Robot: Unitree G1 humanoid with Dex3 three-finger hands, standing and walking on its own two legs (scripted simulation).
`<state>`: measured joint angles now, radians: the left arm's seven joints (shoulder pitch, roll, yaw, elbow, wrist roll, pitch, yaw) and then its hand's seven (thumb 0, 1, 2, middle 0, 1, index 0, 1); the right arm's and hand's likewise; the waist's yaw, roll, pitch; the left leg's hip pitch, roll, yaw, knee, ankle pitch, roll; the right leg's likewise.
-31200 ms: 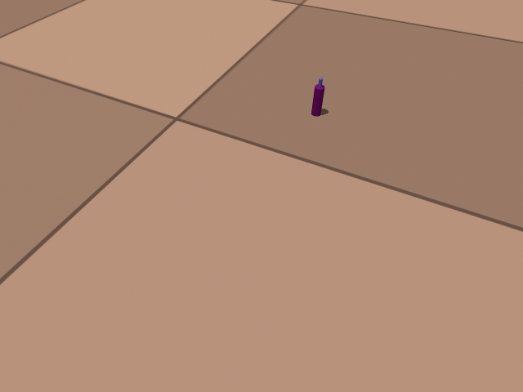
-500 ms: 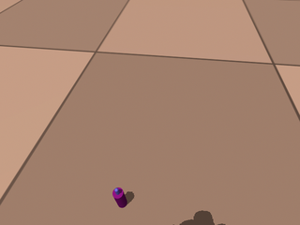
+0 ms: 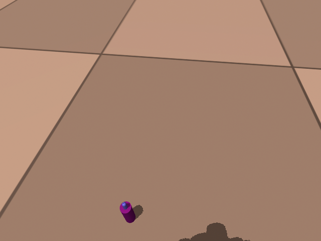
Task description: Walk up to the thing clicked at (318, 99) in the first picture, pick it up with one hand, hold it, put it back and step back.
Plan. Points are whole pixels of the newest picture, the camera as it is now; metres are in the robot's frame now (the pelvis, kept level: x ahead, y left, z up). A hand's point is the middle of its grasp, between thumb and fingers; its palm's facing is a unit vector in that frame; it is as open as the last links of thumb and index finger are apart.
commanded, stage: stand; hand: left
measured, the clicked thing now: (127, 211) +0.38 +0.21 -0.66
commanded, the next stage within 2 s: step back in 0.08 s
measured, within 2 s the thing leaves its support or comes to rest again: neither
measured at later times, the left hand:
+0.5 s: hand out of the picture +0.01 +0.26 -0.16, palm faces -0.03 -0.91 -0.41, open 7.4 cm
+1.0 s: hand out of the picture -0.08 +0.29 -0.18, palm faces -0.02 -0.93 -0.37, open 7.4 cm
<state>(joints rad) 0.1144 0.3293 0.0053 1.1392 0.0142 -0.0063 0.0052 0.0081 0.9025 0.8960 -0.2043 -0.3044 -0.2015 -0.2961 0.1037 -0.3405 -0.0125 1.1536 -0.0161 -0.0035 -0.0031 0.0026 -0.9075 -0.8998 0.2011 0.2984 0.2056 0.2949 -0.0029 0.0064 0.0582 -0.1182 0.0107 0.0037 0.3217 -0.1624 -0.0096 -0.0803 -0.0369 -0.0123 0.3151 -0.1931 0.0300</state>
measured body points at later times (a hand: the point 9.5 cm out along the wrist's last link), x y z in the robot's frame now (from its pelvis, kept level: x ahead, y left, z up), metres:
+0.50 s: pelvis -0.08 -0.01 -0.02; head -0.01 -0.03 +0.42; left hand +0.02 +0.30 -0.14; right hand +0.04 -0.34 -0.15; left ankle -0.08 +0.12 -0.68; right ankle -0.01 -0.14 -0.75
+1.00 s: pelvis -0.18 +0.03 -0.02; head -0.11 +0.05 +0.42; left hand -0.08 +0.34 -0.15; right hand -0.08 -0.28 -0.13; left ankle -0.17 +0.12 -0.75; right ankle -0.20 -0.10 -0.72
